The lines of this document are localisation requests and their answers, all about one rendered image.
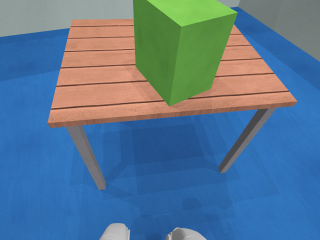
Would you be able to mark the robot right thigh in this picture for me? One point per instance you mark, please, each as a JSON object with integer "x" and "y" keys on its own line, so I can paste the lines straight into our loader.
{"x": 184, "y": 234}

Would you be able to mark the table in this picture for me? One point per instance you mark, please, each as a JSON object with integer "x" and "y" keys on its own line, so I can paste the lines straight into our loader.
{"x": 99, "y": 83}

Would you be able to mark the robot thigh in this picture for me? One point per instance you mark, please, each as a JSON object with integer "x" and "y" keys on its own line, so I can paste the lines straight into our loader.
{"x": 184, "y": 234}
{"x": 116, "y": 231}

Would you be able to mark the robot left thigh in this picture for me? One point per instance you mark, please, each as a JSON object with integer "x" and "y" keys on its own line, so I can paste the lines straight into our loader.
{"x": 116, "y": 231}

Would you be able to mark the carton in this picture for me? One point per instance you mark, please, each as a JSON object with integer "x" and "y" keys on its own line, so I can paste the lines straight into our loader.
{"x": 179, "y": 44}

